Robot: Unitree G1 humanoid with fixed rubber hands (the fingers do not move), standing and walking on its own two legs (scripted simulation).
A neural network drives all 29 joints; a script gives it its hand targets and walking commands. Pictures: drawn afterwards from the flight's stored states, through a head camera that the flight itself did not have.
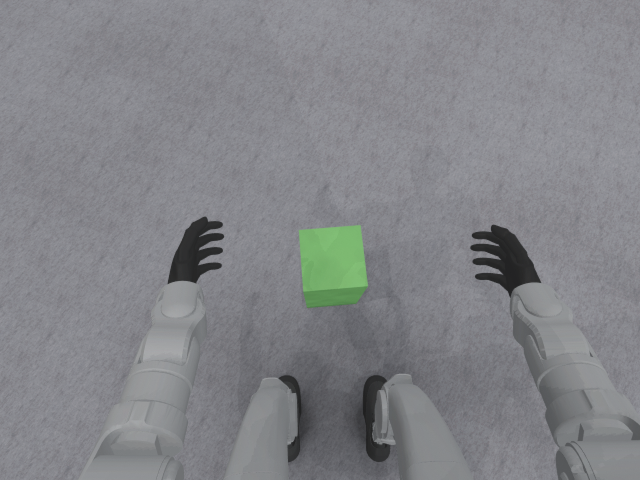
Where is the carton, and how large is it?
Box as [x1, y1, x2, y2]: [299, 225, 367, 307]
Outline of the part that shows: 360,225 299,230 303,292 307,307 355,303 367,286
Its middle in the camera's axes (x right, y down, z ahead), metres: +0.02 +0.08 +0.99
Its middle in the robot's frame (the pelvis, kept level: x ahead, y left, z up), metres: +0.47 -0.02 -0.57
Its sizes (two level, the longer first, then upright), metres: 0.141 0.141 0.281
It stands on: the floor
